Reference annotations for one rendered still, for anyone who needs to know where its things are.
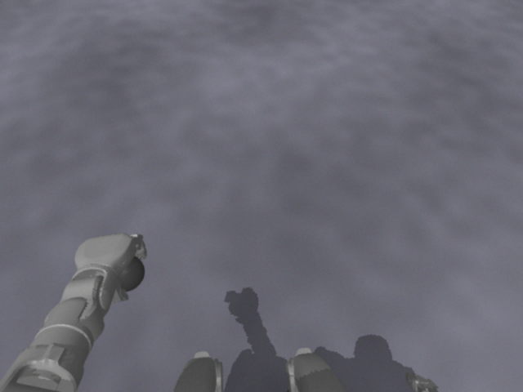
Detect left robot arm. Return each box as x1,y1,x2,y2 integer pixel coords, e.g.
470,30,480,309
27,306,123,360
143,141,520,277
0,264,118,392

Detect right robot hand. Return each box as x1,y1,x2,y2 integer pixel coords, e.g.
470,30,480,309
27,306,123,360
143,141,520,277
405,372,440,392

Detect ball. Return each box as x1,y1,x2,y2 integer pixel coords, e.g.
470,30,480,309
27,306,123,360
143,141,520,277
118,256,145,292

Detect left robot hand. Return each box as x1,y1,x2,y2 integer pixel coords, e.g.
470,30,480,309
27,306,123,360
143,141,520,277
74,234,147,303

